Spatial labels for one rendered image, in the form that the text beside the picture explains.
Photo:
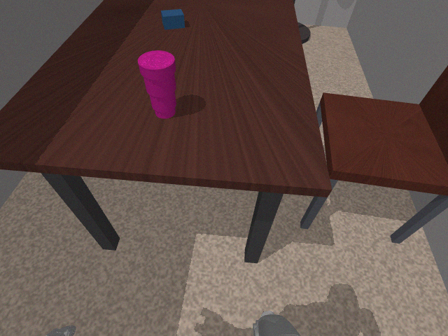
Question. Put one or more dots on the table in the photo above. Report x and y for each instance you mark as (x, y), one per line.
(245, 116)

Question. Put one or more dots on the chair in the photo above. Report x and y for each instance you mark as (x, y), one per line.
(388, 143)

